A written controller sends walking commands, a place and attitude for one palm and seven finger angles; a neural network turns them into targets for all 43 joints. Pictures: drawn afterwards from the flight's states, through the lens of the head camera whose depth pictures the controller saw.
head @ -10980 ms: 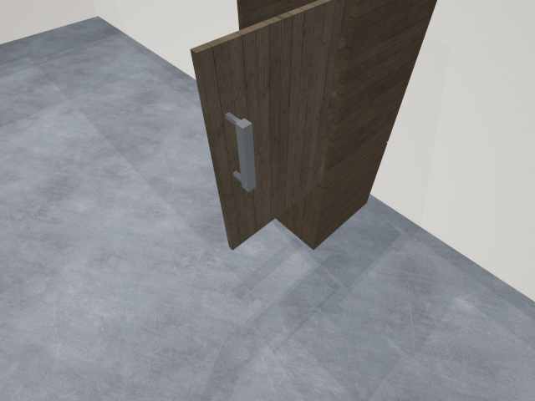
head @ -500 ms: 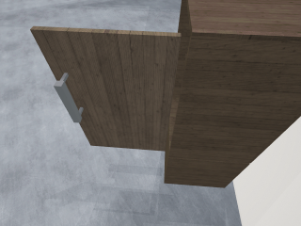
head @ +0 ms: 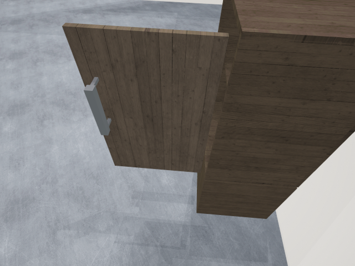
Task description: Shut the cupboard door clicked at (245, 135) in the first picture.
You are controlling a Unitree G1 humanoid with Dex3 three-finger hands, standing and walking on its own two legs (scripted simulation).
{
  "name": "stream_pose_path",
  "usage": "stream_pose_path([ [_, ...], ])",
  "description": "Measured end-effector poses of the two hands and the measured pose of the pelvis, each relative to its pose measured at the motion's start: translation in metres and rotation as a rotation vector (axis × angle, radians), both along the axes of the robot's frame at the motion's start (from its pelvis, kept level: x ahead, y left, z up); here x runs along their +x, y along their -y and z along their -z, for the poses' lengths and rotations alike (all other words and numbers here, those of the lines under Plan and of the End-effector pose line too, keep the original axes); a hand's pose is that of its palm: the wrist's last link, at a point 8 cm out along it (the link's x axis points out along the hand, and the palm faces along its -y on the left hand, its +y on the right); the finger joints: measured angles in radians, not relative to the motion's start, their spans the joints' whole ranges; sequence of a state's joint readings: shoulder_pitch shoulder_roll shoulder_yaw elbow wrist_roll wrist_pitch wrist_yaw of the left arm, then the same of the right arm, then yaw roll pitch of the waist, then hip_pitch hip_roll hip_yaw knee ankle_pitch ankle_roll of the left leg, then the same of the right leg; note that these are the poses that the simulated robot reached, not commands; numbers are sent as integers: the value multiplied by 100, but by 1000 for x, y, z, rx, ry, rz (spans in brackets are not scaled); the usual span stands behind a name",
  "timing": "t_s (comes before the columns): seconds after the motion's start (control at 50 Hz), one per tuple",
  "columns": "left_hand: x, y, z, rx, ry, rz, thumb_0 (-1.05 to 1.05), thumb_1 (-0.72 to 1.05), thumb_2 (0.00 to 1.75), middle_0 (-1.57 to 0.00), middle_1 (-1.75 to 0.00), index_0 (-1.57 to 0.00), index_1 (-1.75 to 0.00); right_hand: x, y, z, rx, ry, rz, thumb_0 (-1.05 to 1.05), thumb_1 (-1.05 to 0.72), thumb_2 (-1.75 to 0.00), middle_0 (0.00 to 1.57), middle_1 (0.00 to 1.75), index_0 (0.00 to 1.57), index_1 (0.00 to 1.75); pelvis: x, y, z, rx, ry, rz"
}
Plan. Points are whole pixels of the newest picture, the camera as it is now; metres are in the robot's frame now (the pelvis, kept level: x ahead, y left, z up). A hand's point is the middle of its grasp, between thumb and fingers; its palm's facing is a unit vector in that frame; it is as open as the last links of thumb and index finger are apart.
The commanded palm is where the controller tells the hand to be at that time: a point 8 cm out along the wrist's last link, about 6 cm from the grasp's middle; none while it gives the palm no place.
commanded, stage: shuffle to correct the standing spot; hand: left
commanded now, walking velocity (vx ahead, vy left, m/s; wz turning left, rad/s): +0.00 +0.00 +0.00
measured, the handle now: (100, 107) +0.51 +0.27 +0.04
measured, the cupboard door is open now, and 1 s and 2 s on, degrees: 90 90 90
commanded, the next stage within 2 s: come to a stop and stand still in 0.52 s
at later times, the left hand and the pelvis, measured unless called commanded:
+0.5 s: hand out of the picture +0.03 +0.22 -0.17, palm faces -0.03 -0.97 -0.25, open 7.4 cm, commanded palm none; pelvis +0.02 +0.03 +0.00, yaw -2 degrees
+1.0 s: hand out of the picture +0.11 +0.30 -0.17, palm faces +0.03 -0.95 -0.30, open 7.4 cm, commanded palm none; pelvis +0.06 +0.08 -0.01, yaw +0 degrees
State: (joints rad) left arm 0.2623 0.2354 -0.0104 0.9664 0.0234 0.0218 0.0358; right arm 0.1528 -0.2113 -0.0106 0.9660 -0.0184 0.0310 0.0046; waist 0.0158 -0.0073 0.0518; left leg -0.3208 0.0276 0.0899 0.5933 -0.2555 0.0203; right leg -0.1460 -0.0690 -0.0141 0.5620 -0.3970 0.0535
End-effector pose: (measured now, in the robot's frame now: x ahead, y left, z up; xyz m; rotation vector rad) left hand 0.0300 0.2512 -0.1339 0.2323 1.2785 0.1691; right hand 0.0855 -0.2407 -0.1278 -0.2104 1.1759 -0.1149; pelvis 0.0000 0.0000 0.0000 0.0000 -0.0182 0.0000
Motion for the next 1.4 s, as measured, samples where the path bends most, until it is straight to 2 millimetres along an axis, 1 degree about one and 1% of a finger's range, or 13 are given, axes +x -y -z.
stream_pose_path([
  [0.16,-36,0,0,-14,-78,-16,0,90,90,-21,-30,-20,-30,-38,-3,3,7,-90,17,0,-91,-89,20,30,20,30,-8,-3,-3,0,-5,-3],
  [0.3,-54,-9,9,-33,-160,-49,1,90,90,-21,-30,-21,-30,-66,-10,8,-9,-183,49,0,-91,-89,20,30,20,30,3,-16,2,4,-5,-2],
  [0.4,-42,-20,9,-26,-188,-29,1,90,90,-21,-30,-20,-30,-78,-21,11,-4,-214,77,0,-91,-89,20,30,20,30,12,-25,3,16,-9,29],
  [0.52,4,-17,1,-7,-73,-5,1,91,90,-20,-30,-20,-30,-86,-32,22,47,-263,93,0,-91,-89,20,30,20,30,23,-24,4,33,-21,33],
  [0.6,17,-15,-8,-8,-22,-43,0,91,90,-20,-30,-20,-30,-63,-41,23,60,-282,66,1,-91,-89,20,30,20,30,35,-33,-2,15,-16,9],
  [0.68,20,-22,-14,-23,-55,-52,0,90,90,-21,-30,-21,-30,-16,-55,14,75,-199,56,1,-91,-89,19,30,20,30,48,-46,-10,32,-18,6],
  [0.8,29,-56,7,-46,-112,-71,0,90,90,-21,-30,-21,-30,58,-83,14,41,-32,15,0,-91,-89,20,30,20,30,70,-78,5,14,-19,11],
  [0.86,41,-77,16,-19,-109,-75,0,90,90,-21,-30,-21,-30,75,-94,14,22,1,1,0,-91,-89,20,30,20,30,70,-84,11,24,-13,6],
  [0.92,57,-88,11,9,-75,-70,1,91,90,-21,-30,-20,-30,79,-100,13,20,3,-16,0,-91,-89,20,30,20,30,66,-84,8,18,-14,-2],
  [1.04,81,-89,-6,50,34,-22,0,91,90,-20,-30,-20,-30,71,-86,22,40,-1,12,0,-91,-89,20,30,21,30,57,-73,10,27,-26,11],
  [1.18,75,-68,-11,21,31,-9,0,91,90,-20,-30,-20,-30,44,-71,17,25,-71,54,0,-91,-89,20,30,20,30,56,-71,1,2,-20,-4],
  [1.32,69,-53,9,-53,37,-13,1,91,90,-21,-30,-21,-30,8,-81,8,2,-106,70,0,-91,-89,19,30,20,30,58,-77,2,-17,-2,-13],
  [1.4,66,-62,8,-64,33,-4,1,93,90,-21,-30,-21,-30,-10,-98,5,16,-109,76,0,-91,-89,19,30,20,30,59,-87,-1,-16,10,-10],
])
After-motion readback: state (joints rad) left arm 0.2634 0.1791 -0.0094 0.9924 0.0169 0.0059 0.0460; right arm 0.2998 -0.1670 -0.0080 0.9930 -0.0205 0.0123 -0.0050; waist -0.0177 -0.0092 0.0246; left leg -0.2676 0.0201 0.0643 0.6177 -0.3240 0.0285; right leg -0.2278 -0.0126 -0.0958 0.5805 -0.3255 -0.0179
